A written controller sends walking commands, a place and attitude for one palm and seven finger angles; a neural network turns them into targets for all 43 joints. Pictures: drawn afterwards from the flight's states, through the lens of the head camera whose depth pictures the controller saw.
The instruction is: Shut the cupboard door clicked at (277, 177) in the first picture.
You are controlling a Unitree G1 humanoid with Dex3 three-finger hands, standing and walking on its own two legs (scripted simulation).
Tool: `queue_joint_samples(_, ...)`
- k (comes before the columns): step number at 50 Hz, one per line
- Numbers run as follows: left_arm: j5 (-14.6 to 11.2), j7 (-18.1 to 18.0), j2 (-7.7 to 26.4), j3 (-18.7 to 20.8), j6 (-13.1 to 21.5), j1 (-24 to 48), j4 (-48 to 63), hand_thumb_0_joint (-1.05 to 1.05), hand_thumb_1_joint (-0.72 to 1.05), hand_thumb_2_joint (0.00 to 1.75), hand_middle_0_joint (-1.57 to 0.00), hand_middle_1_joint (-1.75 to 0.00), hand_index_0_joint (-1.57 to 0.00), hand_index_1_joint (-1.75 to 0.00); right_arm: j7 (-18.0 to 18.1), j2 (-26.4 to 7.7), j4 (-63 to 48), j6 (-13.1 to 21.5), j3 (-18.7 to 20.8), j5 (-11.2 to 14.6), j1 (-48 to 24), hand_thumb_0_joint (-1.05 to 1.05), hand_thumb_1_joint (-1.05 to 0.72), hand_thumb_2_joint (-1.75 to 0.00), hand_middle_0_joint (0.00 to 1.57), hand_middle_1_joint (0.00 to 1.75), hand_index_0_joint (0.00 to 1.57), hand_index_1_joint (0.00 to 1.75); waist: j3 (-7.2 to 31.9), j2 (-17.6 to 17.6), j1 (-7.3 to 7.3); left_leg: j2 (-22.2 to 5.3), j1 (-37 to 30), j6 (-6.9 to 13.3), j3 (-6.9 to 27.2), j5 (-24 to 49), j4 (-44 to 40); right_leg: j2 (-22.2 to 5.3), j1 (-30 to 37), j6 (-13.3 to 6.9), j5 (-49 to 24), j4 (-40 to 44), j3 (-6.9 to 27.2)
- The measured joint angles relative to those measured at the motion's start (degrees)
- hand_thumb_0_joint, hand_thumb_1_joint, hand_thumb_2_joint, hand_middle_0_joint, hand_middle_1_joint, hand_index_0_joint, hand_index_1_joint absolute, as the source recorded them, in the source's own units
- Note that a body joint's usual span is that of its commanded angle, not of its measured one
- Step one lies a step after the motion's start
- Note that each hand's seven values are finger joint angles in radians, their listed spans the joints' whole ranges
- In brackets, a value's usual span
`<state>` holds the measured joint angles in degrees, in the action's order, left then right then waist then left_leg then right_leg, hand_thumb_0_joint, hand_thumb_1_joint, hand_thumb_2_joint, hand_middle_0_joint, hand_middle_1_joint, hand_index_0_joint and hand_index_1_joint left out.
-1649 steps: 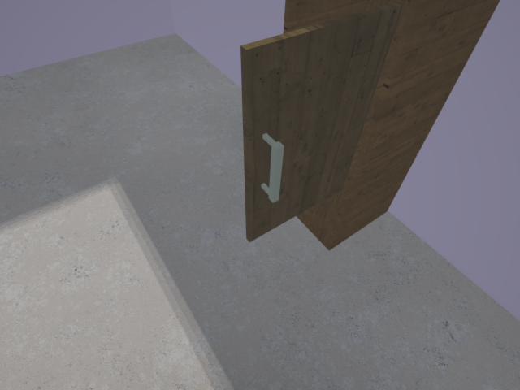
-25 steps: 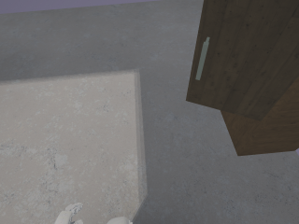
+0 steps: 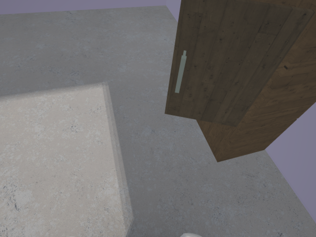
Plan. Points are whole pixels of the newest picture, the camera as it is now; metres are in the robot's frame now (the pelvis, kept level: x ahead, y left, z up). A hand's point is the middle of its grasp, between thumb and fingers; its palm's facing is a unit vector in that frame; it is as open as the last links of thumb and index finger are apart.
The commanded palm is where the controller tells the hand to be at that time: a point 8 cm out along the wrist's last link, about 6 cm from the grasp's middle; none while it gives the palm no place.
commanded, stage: take the last steps up to it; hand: left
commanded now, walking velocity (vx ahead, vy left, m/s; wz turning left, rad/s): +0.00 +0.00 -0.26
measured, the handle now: (180, 72) +0.71 -0.05 -0.03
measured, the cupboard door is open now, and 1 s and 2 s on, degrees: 63 63 63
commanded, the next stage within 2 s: come to a stop and stand still in 0.84 s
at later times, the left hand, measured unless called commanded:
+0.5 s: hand out of the picture +0.08 +0.15 -0.19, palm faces -0.06 -0.99 -0.14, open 7.4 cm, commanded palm none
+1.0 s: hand (153, 167) +0.36 +0.03 -0.17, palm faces -0.24 -0.94 -0.22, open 7.4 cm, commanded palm none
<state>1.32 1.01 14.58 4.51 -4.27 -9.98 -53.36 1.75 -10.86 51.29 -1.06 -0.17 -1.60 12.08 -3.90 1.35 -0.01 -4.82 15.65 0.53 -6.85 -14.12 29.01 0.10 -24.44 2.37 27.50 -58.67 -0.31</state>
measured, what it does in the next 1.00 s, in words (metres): walks ahead: right foot, then left foot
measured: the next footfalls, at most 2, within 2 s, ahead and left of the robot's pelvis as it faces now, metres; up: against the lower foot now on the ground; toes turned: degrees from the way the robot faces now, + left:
right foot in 0.18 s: +0.01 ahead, -0.14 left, +0.00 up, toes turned -6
left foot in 0.50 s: +0.16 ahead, +0.07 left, +0.00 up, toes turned +2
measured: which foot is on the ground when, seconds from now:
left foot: down 0.00-0.16, up 0.18-0.48, down 0.50-0.94, up 0.96-1.00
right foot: up 0.00-0.16, down 0.18-0.50, up 0.52-0.92, down 0.94-1.00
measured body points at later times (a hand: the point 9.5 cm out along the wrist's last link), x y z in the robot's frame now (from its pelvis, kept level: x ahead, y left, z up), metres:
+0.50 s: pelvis +0.07 -0.03 -0.01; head +0.09 -0.01 +0.44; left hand +0.09 +0.20 -0.18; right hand +0.10 -0.29 -0.14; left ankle +0.11 +0.07 -0.74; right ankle -0.02 -0.14 -0.74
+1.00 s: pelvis +0.21 -0.13 -0.02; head +0.26 -0.15 +0.43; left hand +0.37 +0.08 -0.16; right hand +0.08 -0.34 -0.17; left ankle +0.12 +0.05 -0.71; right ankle +0.24 -0.25 -0.74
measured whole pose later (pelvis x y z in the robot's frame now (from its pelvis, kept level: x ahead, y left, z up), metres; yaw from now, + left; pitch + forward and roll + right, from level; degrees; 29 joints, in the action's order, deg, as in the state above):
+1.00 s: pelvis +0.21 -0.13 -0.02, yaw -11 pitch +1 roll -1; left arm 1.6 0.8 10.8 2.5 2.5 -5.6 -56.7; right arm 0.7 -10.2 63.4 -1.2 2.2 -0.7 22.2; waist -5.9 -2.3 -3.4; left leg -8.2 12.3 -2.6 -3.7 -31.4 48.4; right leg -1.7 -22.4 -1.3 14.0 -34.8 -5.6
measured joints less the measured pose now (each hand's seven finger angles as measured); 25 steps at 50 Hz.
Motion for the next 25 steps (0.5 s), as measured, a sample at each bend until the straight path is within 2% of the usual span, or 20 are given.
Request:
queue_joint_samples(5,0.05,0.01,-0.85,-0.50,0.14,0.71,-0.13,0.01,0.91,0.90,-0.20,-0.30,-0.19,-0.30,-0.35,-0.37,2.24,-0.47,0.90,0.03,1.24,0.01,-0.91,-0.90,0.20,0.30,0.20,0.30,-0.16,-2.13,-0.85,-1.66,-0.40,-0.96,-1.42,-0.07,-0.21,-1.00,4.21,-0.36,-1.58,12.20,-2.05)
queue_joint_samples(8,0.12,0.08,-1.30,-0.99,1.07,0.36,0.02,0.01,0.91,0.90,-0.20,-0.30,-0.19,-0.30,-0.63,-0.91,3.56,-1.01,1.61,0.40,2.59,0.01,-0.91,-0.90,0.20,0.30,0.20,0.30,0.54,-2.63,-1.17,-2.28,0.74,-2.13,-2.23,-2.02,3.25,-1.07,9.94,-1.37,-8.71,25.51,-2.74)
queue_joint_samples(9,0.34,0.04,-1.48,-1.03,1.63,0.05,-0.13,0.01,0.91,0.90,-0.20,-0.30,-0.20,-0.30,-0.75,-1.17,4.04,-1.29,1.89,0.60,3.03,0.01,-0.91,-0.90,0.20,0.30,0.20,0.30,1.04,-2.63,-1.04,-2.40,1.72,-2.45,-2.43,-4.71,5.88,-1.07,10.83,-2.42,-8.86,27.97,-2.14)
queue_joint_samples(11,0.49,-0.07,-2.93,-1.47,2.23,-0.36,-0.92,0.01,0.91,0.90,-0.20,-0.30,-0.20,-0.30,-0.81,-2.34,5.33,-2.38,2.49,0.62,3.28,0.01,-0.91,-0.90,0.20,0.30,0.20,0.30,1.42,-4.45,-1.30,-1.77,4.95,-2.69,1.08,-12.84,15.04,-0.08,11.02,-3.39,-8.36,27.42,-2.55)
queue_joint_samples(13,0.43,-0.34,-4.03,-1.68,2.89,-1.70,-1.35,0.01,0.90,0.90,-0.20,-0.30,-0.20,-0.30,-0.95,-2.99,6.36,-2.80,2.79,0.49,3.30,0.01,-0.91,-0.90,0.20,0.30,0.20,0.30,1.97,-4.64,-1.14,-0.38,8.39,-2.83,2.90,-13.89,24.32,0.20,12.46,-3.92,-9.01,29.48,-2.29)
queue_joint_samples(15,0.41,-0.53,-4.65,-1.87,3.49,-3.16,-2.05,0.01,0.90,0.90,-0.20,-0.30,-0.20,-0.30,-1.27,-3.25,6.52,-2.33,2.95,0.29,3.18,0.01,-0.91,-0.90,0.20,0.30,0.20,0.30,2.29,-4.10,-1.19,0.15,10.60,-3.30,2.81,-11.90,28.35,0.29,14.22,-4.08,-10.17,32.25,-1.86)
queue_joint_samples(17,0.46,-0.55,-4.96,-2.06,3.99,-4.37,-3.05,0.01,0.90,0.90,-0.20,-0.30,-0.20,-0.30,-1.52,-3.20,6.09,-1.67,3.03,0.18,2.94,0.01,-0.91,-0.90,0.20,0.30,0.20,0.30,2.51,-3.42,-1.35,0.18,11.60,-3.74,2.29,-9.96,27.64,0.44,15.69,-4.08,-10.80,34.35,-1.65)
queue_joint_samples(20,0.61,-0.39,-5.04,-2.17,4.29,-5.73,-4.47,0.01,0.90,0.90,-0.20,-0.30,-0.20,-0.30,-1.67,-2.72,5.34,-0.85,3.01,0.16,2.28,0.01,-0.91,-0.90,0.20,0.30,0.20,0.30,2.64,-2.42,-1.18,0.03,11.33,-3.91,1.67,-8.42,21.88,0.97,17.31,-4.07,-10.55,35.86,-1.57)
queue_joint_samples(24,0.52,-0.08,-4.49,-1.76,4.03,-7.24,-6.21,0.01,0.90,0.90,-0.20,-0.30,-0.20,-0.30,-1.49,-1.69,4.34,0.78,2.55,0.21,1.40,0.01,-0.91,-0.90,0.20,0.30,0.20,0.30,2.54,-0.71,-0.60,0.57,6.79,-3.43,0.80,-4.32,8.85,1.64,18.30,-3.58,-7.59,33.63,-1.07)
queue_joint_samples(25,0.31,0.02,-4.33,-1.61,3.84,-7.80,-6.48,0.01,0.90,0.90,-0.20,-0.30,-0.20,-0.30,-1.37,-1.62,3.98,1.60,2.30,0.12,1.45,0.01,-0.91,-0.90,0.20,0.30,0.20,0.30,2.68,-0.40,-0.50,0.71,4.93,-2.54,0.62,-1.66,4.97,1.82,17.64,-3.44,-5.81,31.06,-0.71)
